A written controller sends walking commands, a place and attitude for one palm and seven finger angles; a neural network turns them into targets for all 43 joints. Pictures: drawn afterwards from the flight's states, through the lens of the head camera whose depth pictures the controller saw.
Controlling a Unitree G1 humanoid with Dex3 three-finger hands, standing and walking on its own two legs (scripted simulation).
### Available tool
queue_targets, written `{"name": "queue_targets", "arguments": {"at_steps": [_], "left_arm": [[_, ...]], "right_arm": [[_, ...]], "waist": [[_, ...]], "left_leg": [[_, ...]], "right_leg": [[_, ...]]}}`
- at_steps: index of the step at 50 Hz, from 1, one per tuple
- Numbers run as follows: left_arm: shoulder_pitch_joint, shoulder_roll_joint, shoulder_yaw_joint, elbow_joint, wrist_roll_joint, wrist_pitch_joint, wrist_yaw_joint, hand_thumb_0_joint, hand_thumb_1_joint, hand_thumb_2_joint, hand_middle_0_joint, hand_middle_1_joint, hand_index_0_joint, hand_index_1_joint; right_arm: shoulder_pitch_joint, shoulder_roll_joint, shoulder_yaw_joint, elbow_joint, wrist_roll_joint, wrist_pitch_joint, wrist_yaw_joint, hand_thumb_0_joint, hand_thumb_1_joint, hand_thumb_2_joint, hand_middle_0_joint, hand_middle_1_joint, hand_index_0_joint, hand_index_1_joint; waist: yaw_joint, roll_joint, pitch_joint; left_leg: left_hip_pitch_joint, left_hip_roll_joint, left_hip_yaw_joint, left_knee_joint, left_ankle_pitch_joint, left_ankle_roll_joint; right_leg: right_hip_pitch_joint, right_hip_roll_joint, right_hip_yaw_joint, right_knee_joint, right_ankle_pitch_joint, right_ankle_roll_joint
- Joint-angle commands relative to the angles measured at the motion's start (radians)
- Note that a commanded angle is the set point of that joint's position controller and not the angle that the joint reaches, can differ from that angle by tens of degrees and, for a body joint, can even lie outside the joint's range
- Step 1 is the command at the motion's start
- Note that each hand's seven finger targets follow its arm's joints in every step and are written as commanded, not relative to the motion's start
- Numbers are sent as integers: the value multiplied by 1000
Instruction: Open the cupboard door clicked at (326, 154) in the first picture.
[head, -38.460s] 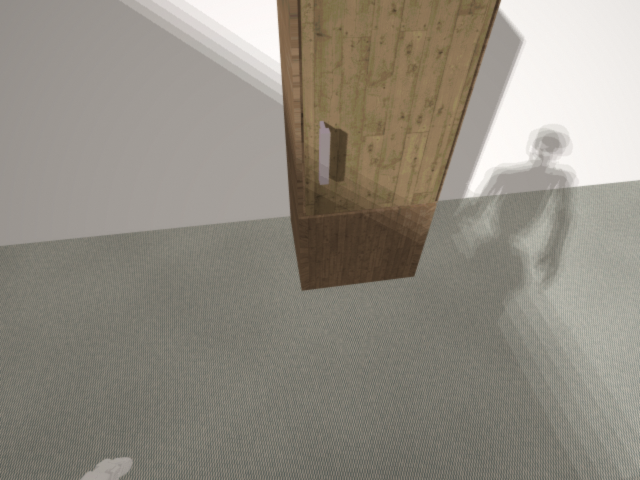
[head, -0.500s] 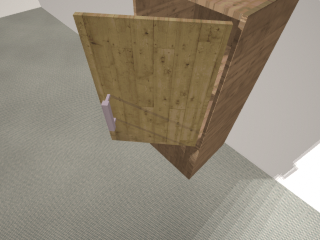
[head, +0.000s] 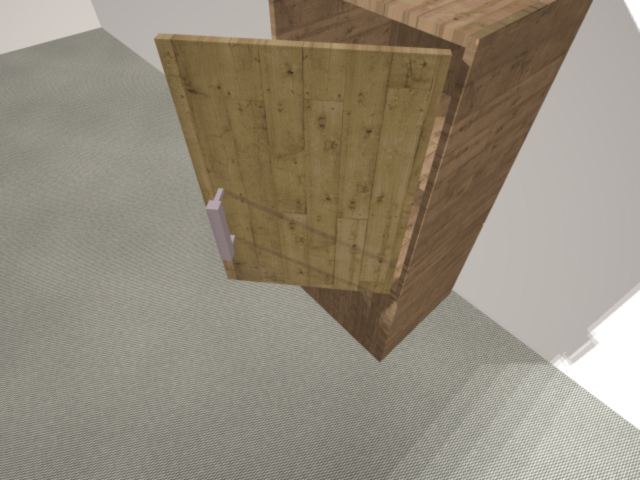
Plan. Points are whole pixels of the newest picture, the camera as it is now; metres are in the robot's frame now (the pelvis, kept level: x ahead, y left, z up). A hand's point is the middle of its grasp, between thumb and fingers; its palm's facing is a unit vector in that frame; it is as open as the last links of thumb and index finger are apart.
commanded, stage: look again from close up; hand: left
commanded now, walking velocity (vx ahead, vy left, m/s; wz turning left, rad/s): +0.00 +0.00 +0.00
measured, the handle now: (224, 225) +0.59 +0.23 -0.11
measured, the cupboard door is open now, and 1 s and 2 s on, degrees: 41 41 41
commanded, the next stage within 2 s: come to a stop and stand still in 0.58 s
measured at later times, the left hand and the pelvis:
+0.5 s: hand out of the picture +0.01 +0.19 -0.17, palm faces +0.02 -0.97 -0.25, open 7.3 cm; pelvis +0.00 +0.01 +0.00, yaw +0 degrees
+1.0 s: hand out of the picture +0.05 +0.22 -0.17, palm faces +0.02 -0.96 -0.29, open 7.4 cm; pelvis +0.00 +0.01 -0.01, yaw +1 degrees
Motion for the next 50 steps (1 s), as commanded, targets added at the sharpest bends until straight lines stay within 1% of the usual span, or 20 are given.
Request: {"name": "queue_targets", "arguments": {"at_steps": [1, 4, 5, 6, 7, 8, 11, 13, 16, 18, 21, 29, 36, 37, 38, 39, 40, 41, 46, 50], "left_arm": [[42, 95, 16, -33, -3, -20, 3, 0, 900, 900, -200, -300, -200, -300], [51, 91, 15, -31, -2, -21, 4, 0, 900, 900, -200, -300, -200, -300], [146, 92, 9, 10, 4, -35, 44, 0, 900, 900, -200, -300, -200, -300], [126, 149, 19, -27, -2, -41, 38, 0, 900, 900, -200, -300, -200, -300], [92, 161, 24, -40, -2, -45, 26, 0, 900, 900, -200, -300, -200, -300], [75, 137, 20, -43, -1, -50, 20, 0, 900, 900, -200, -300, -200, -300], [40, 85, 8, -49, -1, -36, 9, 0, 900, 900, -200, -300, -200, -300], [32, 72, 5, -49, -2, -30, 6, 0, 900, 900, -200, -300, -200, -300], [41, 68, 4, -51, -4, -28, 5, 0, 900, 900, -200, -300, -200, -300], [42, 69, 5, -54, -4, -26, 4, 0, 900, 900, -200, -300, -200, -300], [46, 75, 7, -54, -5, -27, 5, 0, 900, 900, -200, -300, -200, -300], [39, 87, 13, -56, -6, -27, 5, 0, 900, 900, -200, -300, -200, -300], [37, 91, 12, -41, -6, -27, 5, 0, 900, 900, -200, -300, -200, -300], [-5, 259, 11, -121, 2, -29, 10, 0, 900, 900, -200, -300, -200, -300], [60, 170, 27, -125, 3, -33, 10, 0, 900, 900, -200, -300, -200, -300], [43, 183, 35, -119, 4, -37, 11, 0, 900, 900, -200, -300, -200, -300], [40, 201, 36, -134, 0, -35, 9, 0, 900, 900, -200, -300, -200, -300], [42, 208, 43, -148, 0, -33, 7, 0, 900, 900, -200, -300, -200, -300], [-8, 234, 56, -168, 4, -29, 4, 0, 900, 900, -200, -300, -200, -300], [-39, 262, 56, -181, 3, -30, 0, 0, 900, 900, -200, -300, -200, -300]], "right_arm": [[93, -83, -9, -11, 1, -4, -3, 0, -900, -900, 200, 300, 200, 300], [101, -78, -9, -8, 2, -4, -4, 0, -900, -900, 200, 300, 200, 300], [-26, -127, -15, -80, 7, -15, 4, 0, -900, -900, 200, 300, 200, 300], [41, -64, -11, -115, 9, -3, 2, 0, -900, -900, 200, 300, 200, 300], [44, -55, -6, -115, 2, 1, 5, 0, -900, -900, 200, 300, 200, 300], [80, -58, -6, -108, 3, -4, 4, 0, -900, -900, 200, 300, 200, 300], [101, -77, -6, -114, -1, -2, 5, 0, -900, -900, 200, 300, 200, 300], [104, -82, -4, -119, -4, -2, 7, 0, -900, -900, 200, 300, 200, 300], [103, -95, -1, -123, -3, -5, 8, 0, -900, -900, 200, 300, 200, 300], [97, -94, 2, -120, -4, -8, 8, 0, -900, -900, 200, 300, 200, 300], [93, -101, 5, -114, -3, -12, 6, 0, -900, -900, 200, 300, 200, 300], [78, -108, 5, -93, -3, -18, 3, 0, -900, -900, 200, 300, 200, 300], [77, -105, 5, -70, -2, -12, 2, 0, -900, -900, 200, 300, 200, 300], [-26, -237, -18, -179, -4, 6, 10, 0, -900, -900, 200, 300, 200, 300], [5, -234, -30, -192, -10, -30, 3, 0, -900, -900, 200, 300, 200, 300], [4, -226, -39, -178, -6, -37, -6, 0, -900, -900, 200, 300, 200, 300], [0, -232, -44, -179, -2, -34, -11, 0, -900, -900, 200, 300, 200, 300], [0, -234, -49, -189, -1, -30, -13, 0, -900, -900, 200, 300, 200, 300], [-41, -263, -62, -215, -2, -6, -7, 0, -900, -900, 200, 300, 200, 300], [-84, -286, -62, -225, -4, 2, 4, 0, -900, -900, 200, 300, 200, 300]], "waist": [[-2, -17, 34], [-4, -14, 26], [28, 105, 11], [-13, 115, -121], [-13, 117, -99], [-33, 88, -137], [-32, -18, -22], [-30, -41, 42], [-22, -59, 67], [-16, -20, 77], [-13, -35, 57], [-5, 0, 7], [-6, 1, 10], [-29, -125, 77], [4, -46, -120], [-12, 0, -186], [-12, 71, -194], [-15, 77, -185], [-21, -16, -20], [-22, -38, 6]], "left_leg": [[-103, 93, -102, -92, 0, 29], [-101, 93, -100, -86, 8, 29], [-152, 115, -42, 88, 136, 5], [-146, 57, -82, 86, -49, -3], [-130, 48, -81, 63, -57, 0], [-103, 59, -95, 44, -13, 4], [-135, 84, -114, 11, 6, 27], [-166, 89, -130, -24, -7, 34], [-178, 84, -129, -47, -23, 37], [-186, 85, -137, -67, -16, 39], [-172, 85, -132, -71, 5, 40], [-141, 92, -124, -76, 74, 38], [-125, 86, -112, -73, 49, 32], [-186, 52, -143, -85, 147, 28], [-140, 92, -138, 9, 233, 37], [-109, 80, -138, 28, 284, 41], [-88, 74, -130, 37, 271, 44], [-96, 73, -129, 47, 248, 47], [-162, 75, -135, 33, 123, 56], [-155, 74, -135, 16, 57, 54]], "right_leg": [[28, -128, 180, -113, -8, -3], [31, -128, 179, -113, 3, -2], [58, -185, 172, 9, 487, 35], [116, -220, 248, -7, 364, -11], [87, -221, 248, -19, 290, -35], [72, -202, 231, -13, 204, -44], [-16, -139, 178, -38, -18, -20], [-44, -120, 167, -38, -74, -12], [-40, -118, 171, -40, -77, -6], [-29, -112, 165, -28, -50, -4], [-1, -116, 164, -21, 1, -2], [55, -123, 149, 3, 107, -1], [56, -135, 163, -16, 100, -7], [43, -83, 104, 56, 107, 15], [97, -119, 122, 101, 147, 10], [128, -130, 146, 109, 254, -14], [127, -139, 150, 105, 279, -25], [111, -135, 147, 106, 272, -30], [21, -137, 165, 65, 208, -33], [-1, -142, 191, 7, 119, -25]]}}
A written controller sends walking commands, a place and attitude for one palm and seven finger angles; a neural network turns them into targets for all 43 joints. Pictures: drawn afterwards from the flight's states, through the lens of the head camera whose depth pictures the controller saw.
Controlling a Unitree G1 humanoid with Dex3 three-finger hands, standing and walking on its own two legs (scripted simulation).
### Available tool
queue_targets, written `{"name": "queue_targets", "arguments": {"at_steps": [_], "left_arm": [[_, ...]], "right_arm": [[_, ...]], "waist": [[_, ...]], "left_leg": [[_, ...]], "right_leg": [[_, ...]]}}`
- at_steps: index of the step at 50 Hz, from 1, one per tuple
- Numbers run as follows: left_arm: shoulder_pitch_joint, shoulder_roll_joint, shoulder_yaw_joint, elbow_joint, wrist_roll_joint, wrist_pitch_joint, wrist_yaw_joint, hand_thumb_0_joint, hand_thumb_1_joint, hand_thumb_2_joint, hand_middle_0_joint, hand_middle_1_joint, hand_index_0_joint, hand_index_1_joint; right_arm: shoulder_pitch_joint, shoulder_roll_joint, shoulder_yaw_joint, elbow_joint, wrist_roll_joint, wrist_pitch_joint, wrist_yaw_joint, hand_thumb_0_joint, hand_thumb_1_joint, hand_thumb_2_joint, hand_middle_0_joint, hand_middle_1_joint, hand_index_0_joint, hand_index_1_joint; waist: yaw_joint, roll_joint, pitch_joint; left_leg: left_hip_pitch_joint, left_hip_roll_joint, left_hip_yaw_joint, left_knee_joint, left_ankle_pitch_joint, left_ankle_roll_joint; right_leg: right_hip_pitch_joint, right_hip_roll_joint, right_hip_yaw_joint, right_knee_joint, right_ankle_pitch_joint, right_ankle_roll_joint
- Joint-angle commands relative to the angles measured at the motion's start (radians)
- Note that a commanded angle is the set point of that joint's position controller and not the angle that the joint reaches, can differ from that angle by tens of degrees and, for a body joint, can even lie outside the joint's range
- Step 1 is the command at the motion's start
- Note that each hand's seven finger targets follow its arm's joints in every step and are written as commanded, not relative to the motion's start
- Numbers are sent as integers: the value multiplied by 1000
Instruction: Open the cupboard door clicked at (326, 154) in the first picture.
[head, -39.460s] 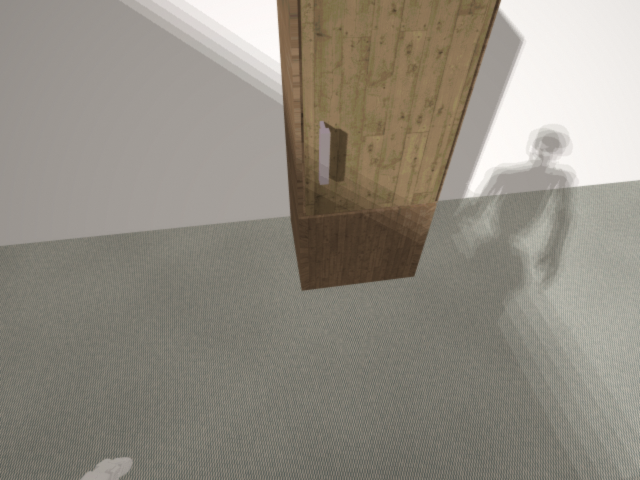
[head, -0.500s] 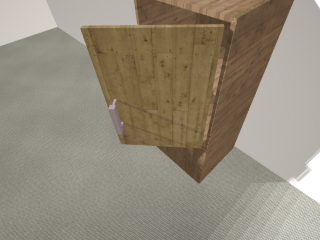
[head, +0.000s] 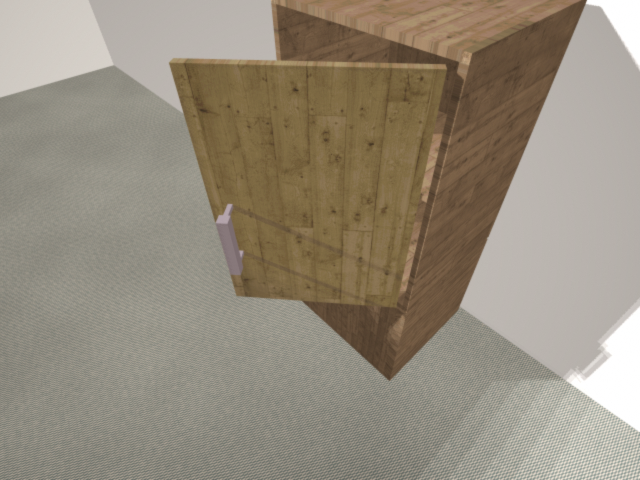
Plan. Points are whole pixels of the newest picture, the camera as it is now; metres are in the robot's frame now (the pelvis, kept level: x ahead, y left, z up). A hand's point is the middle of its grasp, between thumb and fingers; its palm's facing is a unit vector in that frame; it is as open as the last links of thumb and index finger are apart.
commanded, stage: come to a stop and stand still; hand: left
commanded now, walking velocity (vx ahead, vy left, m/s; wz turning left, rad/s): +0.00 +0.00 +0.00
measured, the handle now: (233, 239) +0.59 +0.21 -0.10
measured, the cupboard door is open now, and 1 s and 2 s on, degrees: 41 41 41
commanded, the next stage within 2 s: look again from close up in 0.62 s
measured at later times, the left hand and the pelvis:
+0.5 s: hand out of the picture +0.04 +0.24 -0.14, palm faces -0.02 -0.94 -0.33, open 7.4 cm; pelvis -0.02 +0.01 +0.01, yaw +1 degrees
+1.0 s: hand out of the picture +0.06 +0.24 -0.15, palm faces -0.01 -0.96 -0.29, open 7.4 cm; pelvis -0.01 +0.02 +0.01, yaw +1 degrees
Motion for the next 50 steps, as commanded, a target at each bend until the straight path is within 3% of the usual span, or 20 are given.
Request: {"name": "queue_targets", "arguments": {"at_steps": [1, 10, 13, 17, 25, 29, 32, 44, 50], "left_arm": [[-35, 204, 42, -80, -2, -25, 5, 0, 900, 900, -200, -300, -200, -300], [-105, 252, 39, -93, 0, -19, -5, 0, 900, 900, -200, -300, -200, -300], [-107, 255, 35, -88, 1, -17, -6, 0, 900, 900, -200, -300, -200, -300], [-112, 261, 32, -76, 0, -19, -6, 0, 900, 900, -200, -300, -200, -300], [-96, 258, 24, -38, -4, -23, -4, 0, 900, 900, -200, -300, -200, -300], [-88, 251, 21, -21, -5, -26, -2, 0, 900, 900, -200, -300, -200, -300], [-89, 243, 18, -9, -4, -24, -1, 0, 900, 900, -200, -300, -200, -300], [-103, 242, 17, 6, -1, -21, -2, 0, 900, 900, -200, -300, -200, -300], [-110, 251, 18, 5, -1, -23, -3, 0, 900, 900, -200, -300, -200, -300]], "right_arm": [[-11, -159, -25, -70, 0, -8, 4, 0, -900, -900, 200, 300, 200, 300], [-83, -212, -18, -72, -5, -7, 23, 0, -900, -900, 200, 300, 200, 300], [-84, -217, -15, -65, -3, -9, 26, 0, -900, -900, 200, 300, 200, 300], [-74, -217, -11, -47, -1, -8, 29, 0, -900, -900, 200, 300, 200, 300], [-60, -218, -6, 3, 2, -11, 29, 0, -900, -900, 200, 300, 200, 300], [-55, -216, -5, 25, 6, -16, 25, 0, -900, -900, 200, 300, 200, 300], [-56, -210, -3, 38, 7, -18, 23, 0, -900, -900, 200, 300, 200, 300], [-91, -219, -6, 52, 7, -19, 19, 0, -900, -900, 200, 300, 200, 300], [-116, -233, -7, 47, 7, -22, 19, 0, -900, -900, 200, 300, 200, 300]], "waist": [[-6, -59, 45], [4, -32, 37], [8, -18, 19], [3, -48, 11], [5, -45, 0], [6, -52, -18], [7, -26, -16], [9, -29, 6], [10, -27, -13]], "left_leg": [[-108, 97, -133, -126, 117, 31], [-108, 107, -152, -208, 25, 30], [-111, 111, -158, -229, 16, 30], [-99, 109, -157, -231, 25, 26], [-94, 118, -159, -240, 60, 23], [-78, 126, -161, -242, 115, 22], [-78, 133, -161, -254, 135, 20], [-67, 138, -166, -268, 144, 19], [-38, 138, -167, -265, 201, 18]], "right_leg": [[43, -108, 195, -155, 169, -42], [55, -100, 183, -235, -9, -12], [81, -102, 170, -243, -1, -5], [85, -112, 176, -267, -14, -3], [111, -119, 172, -263, 49, -2], [137, -124, 161, -247, 139, -4], [148, -122, 148, -238, 173, -4], [144, -125, 140, -250, 180, 3], [158, -128, 137, -248, 236, 4]]}}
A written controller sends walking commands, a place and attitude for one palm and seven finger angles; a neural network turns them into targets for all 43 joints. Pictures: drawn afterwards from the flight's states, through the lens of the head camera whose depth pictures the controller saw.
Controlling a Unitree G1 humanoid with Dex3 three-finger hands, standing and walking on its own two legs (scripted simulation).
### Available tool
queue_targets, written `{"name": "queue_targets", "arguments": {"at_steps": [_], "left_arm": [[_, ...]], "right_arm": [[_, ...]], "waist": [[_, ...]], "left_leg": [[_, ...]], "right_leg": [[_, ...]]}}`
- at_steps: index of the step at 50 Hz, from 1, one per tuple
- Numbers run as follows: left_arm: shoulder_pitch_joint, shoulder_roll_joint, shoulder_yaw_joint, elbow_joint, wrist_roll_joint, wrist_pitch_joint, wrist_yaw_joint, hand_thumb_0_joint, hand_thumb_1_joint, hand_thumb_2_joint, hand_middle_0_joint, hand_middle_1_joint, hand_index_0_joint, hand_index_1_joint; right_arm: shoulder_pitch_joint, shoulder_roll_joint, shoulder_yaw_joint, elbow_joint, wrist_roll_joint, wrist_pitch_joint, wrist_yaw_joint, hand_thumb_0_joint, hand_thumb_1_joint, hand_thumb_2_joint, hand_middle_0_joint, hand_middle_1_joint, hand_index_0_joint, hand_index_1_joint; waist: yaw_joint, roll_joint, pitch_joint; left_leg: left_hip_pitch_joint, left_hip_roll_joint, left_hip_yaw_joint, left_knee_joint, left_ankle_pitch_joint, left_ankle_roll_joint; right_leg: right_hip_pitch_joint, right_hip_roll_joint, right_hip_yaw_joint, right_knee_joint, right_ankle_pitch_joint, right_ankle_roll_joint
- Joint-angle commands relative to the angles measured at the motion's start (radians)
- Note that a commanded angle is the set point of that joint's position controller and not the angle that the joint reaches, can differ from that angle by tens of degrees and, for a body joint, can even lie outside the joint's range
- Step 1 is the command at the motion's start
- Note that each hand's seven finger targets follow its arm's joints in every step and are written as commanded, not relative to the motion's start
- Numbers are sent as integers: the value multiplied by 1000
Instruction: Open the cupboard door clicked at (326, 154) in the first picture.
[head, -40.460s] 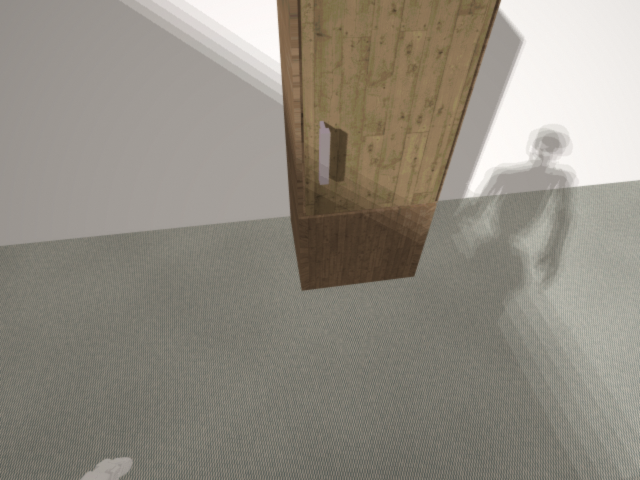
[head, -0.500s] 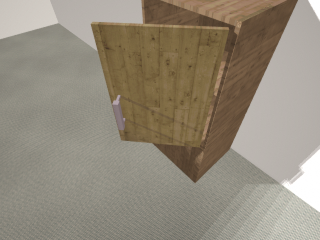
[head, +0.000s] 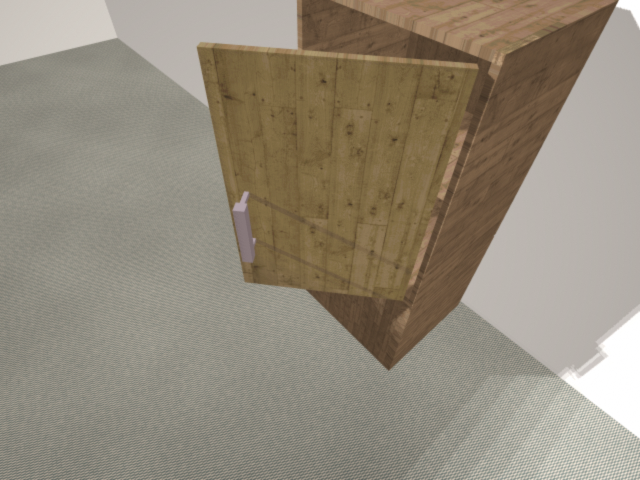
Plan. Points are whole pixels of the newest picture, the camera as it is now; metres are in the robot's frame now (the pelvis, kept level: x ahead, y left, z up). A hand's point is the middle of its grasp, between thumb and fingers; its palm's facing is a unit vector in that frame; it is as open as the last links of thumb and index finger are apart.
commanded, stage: look again from close up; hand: left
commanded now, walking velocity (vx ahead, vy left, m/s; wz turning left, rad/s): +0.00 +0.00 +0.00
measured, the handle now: (247, 227) +0.61 +0.18 -0.11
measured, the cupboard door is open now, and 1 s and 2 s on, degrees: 41 41 41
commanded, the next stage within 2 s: shuffle to correct the standing spot in 0.18 s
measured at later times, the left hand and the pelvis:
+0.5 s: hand out of the picture +0.06 +0.23 -0.18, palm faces -0.03 -0.96 -0.26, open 7.4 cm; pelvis +0.02 +0.02 -0.01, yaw -2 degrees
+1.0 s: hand out of the picture +0.08 +0.20 -0.19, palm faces -0.07 -0.97 -0.22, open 7.3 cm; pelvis +0.02 +0.02 -0.02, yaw -5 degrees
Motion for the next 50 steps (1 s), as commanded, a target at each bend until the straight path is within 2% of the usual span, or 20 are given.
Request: {"name": "queue_targets", "arguments": {"at_steps": [1, 14, 18, 21, 24, 26, 27, 30, 33, 35, 37, 40, 43, 44, 45, 46, 47, 48, 49, 50], "left_arm": [[-22, 189, 38, -57, -2, -23, 9, 0, 900, 900, -200, -300, -200, -300], [-40, 211, 35, -53, -2, -19, 7, 0, 900, 900, -200, -300, -200, -300], [36, 109, 18, -26, -1, 8, 7, 0, 900, 900, -200, -300, -200, -300], [64, 91, 20, -34, 5, 25, 0, 0, 900, 900, -200, -300, -200, -300], [87, 73, 25, -53, 9, 27, -7, 0, 900, 900, -200, -300, -200, -300], [107, 47, 23, -60, 9, 23, -8, 0, 900, 900, -200, -300, -200, -300], [111, 36, 22, -62, 8, 22, -6, 0, 900, 900, -200, -300, -200, -300], [179, 23, 28, -53, 2, 9, 8, 0, 900, 900, -200, -300, -200, -300], [242, 46, 41, -34, -7, -2, 26, 0, 900, 900, -200, -300, -200, -300], [248, 48, 44, -32, -9, -2, 37, 0, 900, 900, -200, -300, -200, -300], [209, 33, 44, -42, -9, 6, 41, 0, 900, 900, -200, -300, -200, -300], [152, -13, 40, -69, -8, 21, 40, 0, 900, 900, -200, -300, -200, -300], [153, -50, 37, -72, -3, 26, 39, 0, 900, 900, -200, -300, -200, -300], [148, -55, 37, -79, -3, 28, 38, 0, 900, 900, -200, -300, -200, -300], [124, -56, 39, -84, -2, 34, 39, 0, 900, 900, -200, -300, -200, -300], [215, -13, 35, -31, -5, 17, 66, 0, 900, 900, -200, -300, -200, -300], [250, 9, 41, -45, 7, -3, 51, 0, 900, 900, -200, -300, -200, -300], [205, 2, 47, -67, 8, -6, 43, 0, 900, 900, -200, -300, -200, -300], [181, 10, 46, -73, 0, -7, 42, 0, 900, 900, -200, -300, -200, -300], [129, -5, 35, -85, -6, 0, 42, 0, 900, 900, -200, -300, -200, -300]], "right_arm": [[-26, -205, -36, -54, 2, -15, -10, 0, -900, -900, 200, 300, 200, 300], [-65, -233, -34, -55, 3, -17, -12, 0, -900, -900, 200, 300, 200, 300], [3, -129, -9, -30, -6, 3, -5, 0, -900, -900, 200, 300, 200, 300], [32, -123, -10, -35, -9, 16, -4, 0, -900, -900, 200, 300, 200, 300], [54, -130, -19, -46, -8, 14, -7, 0, -900, -900, 200, 300, 200, 300], [68, -126, -23, -50, -5, 10, -12, 0, -900, -900, 200, 300, 200, 300], [83, -115, -23, -50, -3, 8, -17, 0, -900, -900, 200, 300, 200, 300], [115, -81, -26, -46, 3, -3, -35, 0, -900, -900, 200, 300, 200, 300], [125, -45, -34, -50, 16, 1, -50, 0, -900, -900, 200, 300, 200, 300], [150, -8, -39, -38, 26, 8, -55, 0, -900, -900, 200, 300, 200, 300], [166, 25, -41, -24, 26, 14, -55, 0, -900, -900, 200, 300, 200, 300], [180, 37, -44, -19, 13, 19, -56, 0, -900, -900, 200, 300, 200, 300], [185, 34, -48, -24, 6, 13, -58, 0, -900, -900, 200, 300, 200, 300], [194, 32, -49, -24, 5, 9, -61, 0, -900, -900, 200, 300, 200, 300], [189, 28, -50, -20, 6, 7, -60, 0, -900, -900, 200, 300, 200, 300], [124, -32, -53, -95, 25, -1, -46, 0, -900, -900, 200, 300, 200, 300], [91, -25, -36, -151, 16, -1, -32, 0, -900, -900, 200, 300, 200, 300], [166, 20, -40, -147, 16, -12, -43, 0, -900, -900, 200, 300, 200, 300], [198, 23, -40, -142, 12, -9, -48, 0, -900, -900, 200, 300, 200, 300], [210, 31, -38, -149, 12, -1, -48, 0, -900, -900, 200, 300, 200, 300]], "waist": [[-1, -8, -43], [1, 8, -68], [7, 12, -42], [11, 13, 48], [10, 44, 106], [11, 59, 116], [9, 41, 117], [14, -13, 6], [14, -82, -50], [5, -97, -98], [-10, -45, -95], [-16, 46, -49], [-6, 46, -43], [-11, 66, -50], [-13, 126, -27], [10, 209, -104], [43, 202, -67], [13, 152, -111], [7, 73, -135], [-22, 41, -115]], "left_leg": [[-76, 166, -156, -108, 103, -8], [-36, 174, -156, -115, 226, -15], [-44, 164, -124, -98, 36, -24], [-94, 172, -125, -109, -157, -15], [-99, 205, -141, -115, -184, 8], [-69, 229, -141, -92, -56, 27], [-49, 232, -129, -67, 74, 31], [16, 191, -53, 99, 463, 9], [-53, 143, -32, 201, 443, -38], [-61, 123, -39, 228, 330, -54], [-23, 124, -49, 197, 316, -53], [20, 175, -68, 104, 435, -33], [20, 202, -80, 79, 536, -6], [49, 213, -92, 78, 644, 2], [51, 235, -101, 59, 726, 16], [73, 301, -87, 229, 1078, 1], [16, 222, -45, 304, 1064, -43], [-80, 152, -71, 293, 950, -94], [-88, 147, -67, 261, 673, -79], [-81, 149, -79, 165, 483, -63]], "right_leg": [[87, -117, 146, -50, 118, -28], [115, -119, 121, -39, 186, -23], [79, -103, 127, -21, 15, -20], [-9, -77, 139, 6, -154, -25], [-81, -41, 119, 85, -162, -30], [-115, -23, 95, 146, -114, -27], [-119, -19, 87, 160, -74, -23], [-24, -46, 129, 182, 238, -40], [100, -131, 228, 177, 683, -80], [129, -179, 253, 174, 803, -109], [68, -175, 234, 169, 739, -102], [-31, -90, 173, 178, 413, -43], [-36, -42, 140, 205, 252, -23], [-58, -30, 129, 234, 190, -21], [-89, -15, 108, 270, 40, -11], [-118, -38, 79, 243, -70, -18], [-50, -9, 17, 164, 66, -32], [42, -33, 133, 256, 361, -70], [56, -79, 138, 252, 402, -80], [13, -91, 128, 246, 353, -77]]}}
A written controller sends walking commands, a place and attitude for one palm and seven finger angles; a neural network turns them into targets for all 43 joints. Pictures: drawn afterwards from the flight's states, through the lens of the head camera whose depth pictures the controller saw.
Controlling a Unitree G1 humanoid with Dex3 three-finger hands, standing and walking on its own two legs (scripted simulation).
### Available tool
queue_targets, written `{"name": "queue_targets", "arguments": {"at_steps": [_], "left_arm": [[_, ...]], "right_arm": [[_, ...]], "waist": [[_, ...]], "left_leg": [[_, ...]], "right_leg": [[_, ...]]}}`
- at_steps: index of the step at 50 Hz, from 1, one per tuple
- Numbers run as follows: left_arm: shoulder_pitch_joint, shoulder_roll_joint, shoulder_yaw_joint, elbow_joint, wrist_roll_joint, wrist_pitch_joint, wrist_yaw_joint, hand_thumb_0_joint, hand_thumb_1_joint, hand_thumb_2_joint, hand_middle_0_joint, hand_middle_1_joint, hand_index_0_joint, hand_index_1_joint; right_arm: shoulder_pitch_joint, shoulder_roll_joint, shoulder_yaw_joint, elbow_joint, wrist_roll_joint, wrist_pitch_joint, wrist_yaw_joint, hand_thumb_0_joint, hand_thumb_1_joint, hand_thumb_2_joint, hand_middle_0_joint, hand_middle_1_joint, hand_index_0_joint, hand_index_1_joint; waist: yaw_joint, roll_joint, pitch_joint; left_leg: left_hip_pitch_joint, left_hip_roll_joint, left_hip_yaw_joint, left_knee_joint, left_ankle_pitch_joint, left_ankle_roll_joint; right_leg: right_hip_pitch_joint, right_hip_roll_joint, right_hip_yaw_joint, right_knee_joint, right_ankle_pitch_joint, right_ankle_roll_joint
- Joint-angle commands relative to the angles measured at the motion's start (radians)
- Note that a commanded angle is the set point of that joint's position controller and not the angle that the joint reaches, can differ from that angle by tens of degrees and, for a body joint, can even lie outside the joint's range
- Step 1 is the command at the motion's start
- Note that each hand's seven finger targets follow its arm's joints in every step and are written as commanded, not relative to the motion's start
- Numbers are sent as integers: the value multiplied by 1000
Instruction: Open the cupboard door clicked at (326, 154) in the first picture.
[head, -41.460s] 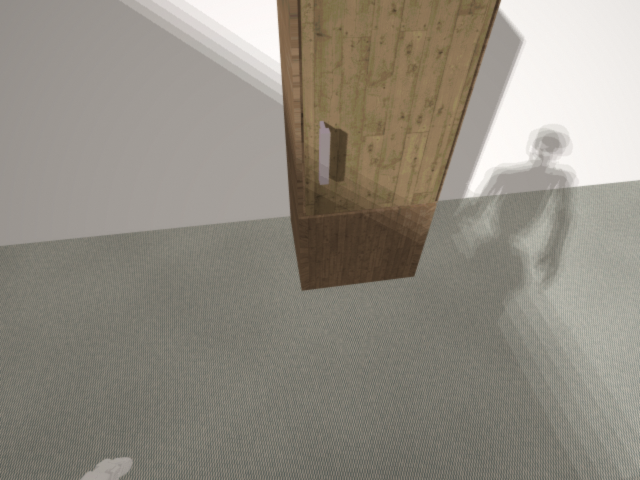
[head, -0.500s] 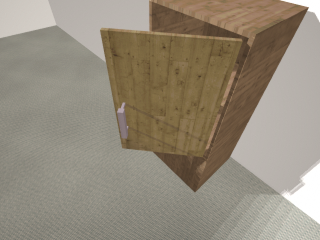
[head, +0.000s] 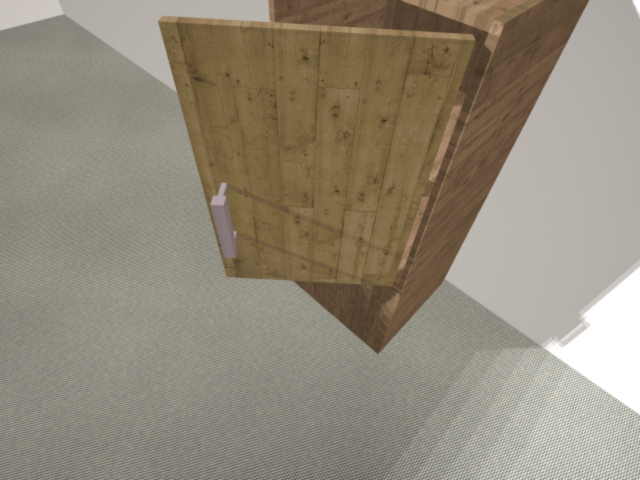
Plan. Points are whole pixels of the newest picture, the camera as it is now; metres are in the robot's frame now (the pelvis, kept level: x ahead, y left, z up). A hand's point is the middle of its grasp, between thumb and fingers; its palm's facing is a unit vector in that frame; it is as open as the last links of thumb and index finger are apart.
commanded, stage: come to a stop and stand still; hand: left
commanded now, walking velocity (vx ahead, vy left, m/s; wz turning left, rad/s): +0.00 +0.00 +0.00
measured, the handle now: (227, 221) +0.57 +0.21 -0.10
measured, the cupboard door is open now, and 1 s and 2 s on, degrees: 41 41 41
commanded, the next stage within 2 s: look again from close up in 1.08 s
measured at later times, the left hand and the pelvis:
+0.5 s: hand out of the picture -0.03 +0.15 -0.16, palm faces +0.01 -0.97 -0.25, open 7.4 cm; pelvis -0.03 -0.03 +0.01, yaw +0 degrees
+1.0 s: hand out of the picture +0.04 +0.12 -0.15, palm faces +0.01 -0.97 -0.24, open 7.3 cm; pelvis -0.01 -0.06 +0.01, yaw +1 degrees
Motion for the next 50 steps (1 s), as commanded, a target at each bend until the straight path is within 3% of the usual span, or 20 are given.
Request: {"name": "queue_targets", "arguments": {"at_steps": [1, 3, 4, 5, 6, 7, 8, 10, 13, 16, 22, 25, 37, 42, 50], "left_arm": [[32, 83, 8, -57, -6, -7, -4, 0, 900, 900, -200, -300, -200, -300], [16, 81, 6, -72, 0, 4, -15, 0, 900, 900, -200, -300, -200, -300], [23, 85, 7, -74, -1, 2, -17, 0, 900, 900, -200, -300, -200, -300], [14, 86, 8, -77, -2, 2, -18, 0, 900, 900, -200, -300, -200, -300], [8, 88, 10, -79, -2, 7, -18, 0, 900, 900, -200, -300, -200, -300], [8, 95, 11, -79, -2, 8, -19, 0, 900, 900, -200, -300, -200, -300], [22, 97, 11, -78, -1, 11, -21, 0, 900, 900, -200, -300, -200, -300], [46, 96, 12, -73, 4, 11, -24, 0, 900, 900, -200, -300, -200, -300], [60, 101, 13, -72, 5, 7, -25, 0, 900, 900, -200, -300, -200, -300], [64, 105, 13, -76, 4, -2, -25, 0, 900, 900, -200, -300, -200, -300], [54, 119, 12, -59, -3, -20, -24, 0, 900, 900, -200, -300, -200, -300], [59, 122, 12, -45, -6, -28, -24, 0, 900, 900, -200, -300, -200, -300], [61, 109, 4, 8, -11, -36, -20, 0, 900, 900, -200, -300, -200, -300], [48, 116, 6, 7, -11, -40, -19, 0, 900, 900, -200, -300, -200, -300], [23, 133, 15, -5, -11, -44, -18, 0, 900, 900, -200, -300, -200, -300]], "right_arm": [[87, -128, -19, -92, -5, -10, -7, 0, -900, -900, 200, 300, 200, 300], [63, -154, -20, -107, -17, -10, 0, 0, -900, -900, 200, 300, 200, 300], [67, -174, -23, -115, -19, -14, 1, 0, -900, -900, 200, 300, 200, 300], [74, -190, -25, -115, -21, -20, -2, 0, -900, -900, 200, 300, 200, 300], [60, -199, -27, -114, -19, -22, -2, 0, -900, -900, 200, 300, 200, 300], [43, -196, -23, -117, -19, -22, 0, 0, -900, -900, 200, 300, 200, 300], [27, -197, -23, -122, -20, -20, 4, 0, -900, -900, 200, 300, 200, 300], [14, -201, -22, -128, -22, -17, 13, 0, -900, -900, 200, 300, 200, 300], [30, -202, -21, -124, -23, -12, 19, 0, -900, -900, 200, 300, 200, 300], [48, -202, -19, -111, -22, -11, 21, 0, -900, -900, 200, 300, 200, 300], [104, -171, -4, -66, -17, -13, 20, 0, -900, -900, 200, 300, 200, 300], [123, -172, 1, -41, -15, -19, 19, 0, -900, -900, 200, 300, 200, 300], [150, -135, 13, 31, -12, -21, 14, 0, -900, -900, 200, 300, 200, 300], [155, -131, 12, 42, -11, -22, 13, 0, -900, -900, 200, 300, 200, 300], [140, -143, 5, 47, -11, -25, 11, 0, -900, -900, 200, 300, 200, 300]], "waist": [[-18, 53, -94], [2, 71, 23], [5, 16, 43], [1, -11, 36], [5, 41, 28], [14, 84, 36], [20, 82, 51], [29, 22, 82], [20, -17, 77], [12, -56, 45], [-16, -47, -13], [-18, -33, -41], [-9, -7, -34], [-9, -33, -58], [-9, -15, -68]], "left_leg": [[-31, 136, -147, -188, 440, -35], [-136, 163, -194, -277, 272, 0], [-146, 163, -202, -289, 291, 9], [-123, 161, -213, -292, 370, 11], [-116, 177, -219, -317, 353, 7], [-132, 179, -216, -339, 286, 12], [-170, 183, -216, -360, 158, 19], [-232, 166, -228, -394, -96, 29], [-225, 143, -221, -394, -169, 27], [-175, 123, -205, -361, -134, 27], [-58, 97, -166, -302, -20, 15], [-41, 97, -157, -292, 32, 11], [-51, 107, -143, -302, 93, -10], [-42, 108, -134, -299, 121, -17], [-31, 113, -130, -300, 157, -22]], "right_leg": [[38, -80, 67, -8, 305, -71], [8, -30, 42, -16, 85, -51], [11, -17, 35, -9, 101, -50], [11, -10, 29, 6, 125, -53], [11, -12, 27, 7, 79, -51], [15, -13, 31, 6, 41, -50], [24, -17, 37, 4, 25, -49], [40, -24, 58, -37, 26, -52], [31, -23, 81, -83, -4, -57], [12, -37, 117, -133, -40, -61], [-30, -77, 183, -232, -113, -71], [-5, -88, 195, -240, -76, -75], [68, -98, 174, -256, 55, -75], [109, -106, 166, -250, 150, -74], [137, -107, 162, -242, 241, -71]]}}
